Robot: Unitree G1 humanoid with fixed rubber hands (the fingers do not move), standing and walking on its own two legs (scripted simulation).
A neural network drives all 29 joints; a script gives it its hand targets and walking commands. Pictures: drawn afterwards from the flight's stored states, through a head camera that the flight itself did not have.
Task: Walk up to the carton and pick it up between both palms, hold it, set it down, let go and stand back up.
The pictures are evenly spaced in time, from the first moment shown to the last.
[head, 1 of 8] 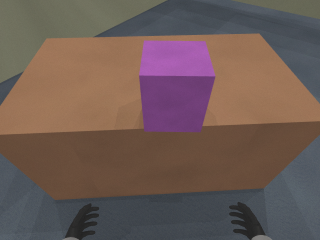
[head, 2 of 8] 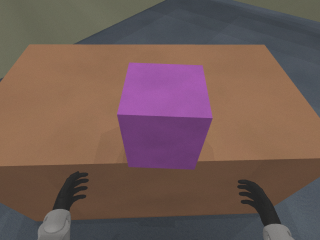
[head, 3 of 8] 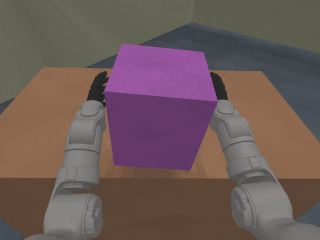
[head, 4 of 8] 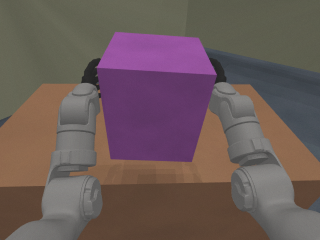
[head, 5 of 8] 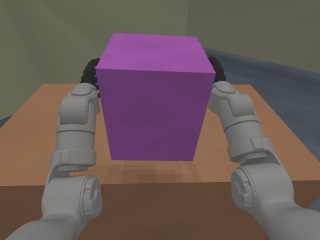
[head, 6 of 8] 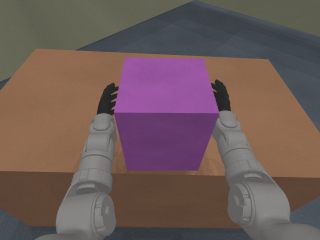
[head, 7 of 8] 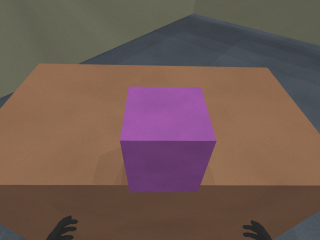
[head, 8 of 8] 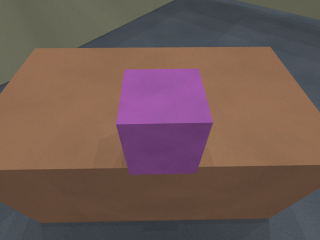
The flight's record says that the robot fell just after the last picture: no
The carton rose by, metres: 0.20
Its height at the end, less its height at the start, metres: +0.00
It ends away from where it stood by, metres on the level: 0.01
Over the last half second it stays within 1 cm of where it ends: yes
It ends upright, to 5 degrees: yes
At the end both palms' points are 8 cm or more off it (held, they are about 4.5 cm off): yes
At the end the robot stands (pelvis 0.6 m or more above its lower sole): yes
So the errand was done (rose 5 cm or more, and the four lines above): yes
